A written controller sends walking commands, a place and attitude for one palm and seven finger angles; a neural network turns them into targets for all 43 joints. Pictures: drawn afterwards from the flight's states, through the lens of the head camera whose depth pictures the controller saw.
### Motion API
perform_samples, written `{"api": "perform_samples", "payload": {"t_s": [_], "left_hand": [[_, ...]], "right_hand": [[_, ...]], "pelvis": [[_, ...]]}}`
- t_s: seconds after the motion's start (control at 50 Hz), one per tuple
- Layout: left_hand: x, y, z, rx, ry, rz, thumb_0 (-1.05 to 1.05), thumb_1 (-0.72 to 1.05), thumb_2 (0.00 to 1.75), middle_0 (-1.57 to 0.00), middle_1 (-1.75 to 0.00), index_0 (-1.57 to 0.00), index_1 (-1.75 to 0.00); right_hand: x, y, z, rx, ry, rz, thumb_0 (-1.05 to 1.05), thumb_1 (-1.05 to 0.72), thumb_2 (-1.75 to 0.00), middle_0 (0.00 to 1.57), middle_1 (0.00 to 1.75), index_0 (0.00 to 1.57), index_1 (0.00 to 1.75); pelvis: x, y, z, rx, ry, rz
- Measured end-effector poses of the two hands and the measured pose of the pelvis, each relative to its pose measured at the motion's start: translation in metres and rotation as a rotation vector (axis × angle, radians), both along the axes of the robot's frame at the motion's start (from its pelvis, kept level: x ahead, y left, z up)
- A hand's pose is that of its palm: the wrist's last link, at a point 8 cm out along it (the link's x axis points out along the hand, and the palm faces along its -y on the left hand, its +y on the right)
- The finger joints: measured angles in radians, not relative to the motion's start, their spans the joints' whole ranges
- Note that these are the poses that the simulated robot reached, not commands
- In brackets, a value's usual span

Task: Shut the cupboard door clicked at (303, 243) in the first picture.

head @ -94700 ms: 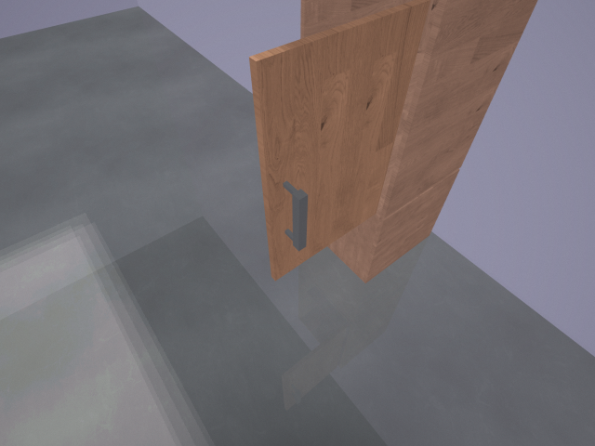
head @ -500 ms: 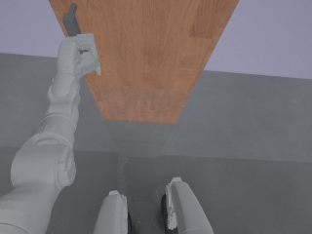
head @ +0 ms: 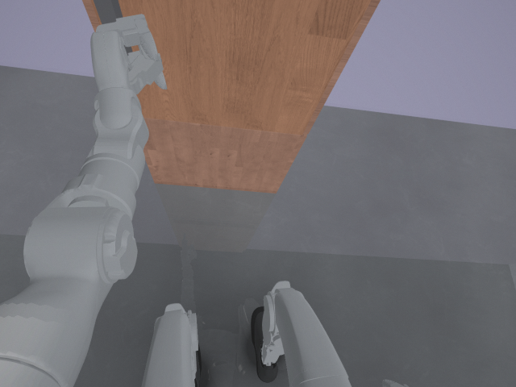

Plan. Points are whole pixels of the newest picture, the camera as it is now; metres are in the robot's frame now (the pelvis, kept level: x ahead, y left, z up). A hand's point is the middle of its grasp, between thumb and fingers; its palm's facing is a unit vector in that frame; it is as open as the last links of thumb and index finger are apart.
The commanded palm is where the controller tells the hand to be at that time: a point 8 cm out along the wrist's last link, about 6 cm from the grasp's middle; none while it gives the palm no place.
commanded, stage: pull the fist back off the door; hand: left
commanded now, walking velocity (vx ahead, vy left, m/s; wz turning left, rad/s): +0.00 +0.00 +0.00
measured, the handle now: (121, 30) +0.64 +0.13 +0.06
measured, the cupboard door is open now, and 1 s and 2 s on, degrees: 0 0 0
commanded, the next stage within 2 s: draw the hand back to the body in 0.70 s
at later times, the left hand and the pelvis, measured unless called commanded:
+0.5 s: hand (163, 88) +0.53 +0.07 +0.06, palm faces +0.01 -1.00 -0.02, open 3.1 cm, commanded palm +0.49 +0.12 +0.07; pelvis +0.04 +0.00 +0.03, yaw -2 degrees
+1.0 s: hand (151, 107) +0.47 +0.08 +0.10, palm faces +0.01 -1.00 -0.07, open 3.1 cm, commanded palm +0.42 +0.14 +0.11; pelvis +0.05 -0.01 +0.06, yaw -1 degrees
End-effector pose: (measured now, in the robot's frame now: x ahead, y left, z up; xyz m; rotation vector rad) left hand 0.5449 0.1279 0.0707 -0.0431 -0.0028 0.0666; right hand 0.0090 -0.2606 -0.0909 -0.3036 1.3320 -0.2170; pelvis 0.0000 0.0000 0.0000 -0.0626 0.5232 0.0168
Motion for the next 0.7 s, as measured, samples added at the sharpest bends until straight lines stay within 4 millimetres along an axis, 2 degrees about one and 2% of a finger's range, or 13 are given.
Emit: {"api": "perform_samples", "payload": {"t_s": [0.1, 0.22, 0.34, 0.46, 0.6, 0.7], "left_hand": [[0.001, -0.007, 0.001, 0.162, -0.007, -0.044, 0.01, 0.90, 0.90, -1.34, -1.50, -1.35, -1.51], [0.001, -0.007, 0.006, 0.081, 0.022, -0.057, 0.02, 0.90, 0.90, -1.32, -1.50, -1.32, -1.50], [-0.005, -0.011, 0.008, 0.064, 0.013, -0.074, 0.01, 0.90, 0.90, -1.30, -1.50, -1.30, -1.50], [-0.027, -0.005, -0.003, 0.059, 0.005, -0.061, 0.01, 0.90, 0.90, -1.30, -1.50, -1.30, -1.50], [-0.061, -0.003, -0.005, 0.067, -0.015, -0.073, 0.02, 0.90, 0.90, -1.30, -1.50, -1.30, -1.50], [-0.074, -0.007, 0.000, 0.074, -0.032, -0.094, 0.02, 0.90, 0.90, -1.30, -1.50, -1.30, -1.51]], "right_hand": [[-0.011, 0.007, -0.005, 0.047, 0.004, -0.032, 0.01, -0.90, -0.90, 0.20, 0.30, 0.20, 0.30], [-0.021, 0.014, -0.003, 0.089, 0.033, -0.079, 0.01, -0.90, -0.90, 0.20, 0.30, 0.20, 0.30], [-0.011, 0.012, 0.006, 0.104, 0.035, -0.085, 0.01, -0.90, -0.90, 0.21, 0.30, 0.20, 0.30], [0.021, 0.005, 0.014, 0.103, -0.001, -0.075, 0.01, -0.90, -0.90, 0.20, 0.30, 0.20, 0.30], [0.080, -0.003, 0.020, 0.095, -0.093, -0.019, 0.01, -0.90, -0.90, 0.20, 0.30, 0.20, 0.30], [0.121, -0.006, 0.024, 0.085, -0.174, 0.030, 0.01, -0.90, -0.90, 0.20, 0.30, 0.20, 0.30]], "pelvis": [[-0.001, -0.002, 0.000, 0.009, -0.004, -0.010], [0.005, -0.003, 0.010, 0.022, -0.020, -0.029], [0.019, -0.003, 0.022, 0.033, -0.029, -0.045], [0.035, -0.004, 0.032, 0.044, -0.045, -0.054], [0.050, -0.006, 0.041, 0.048, -0.074, -0.044], [0.054, -0.007, 0.044, 0.049, -0.092, -0.030]]}}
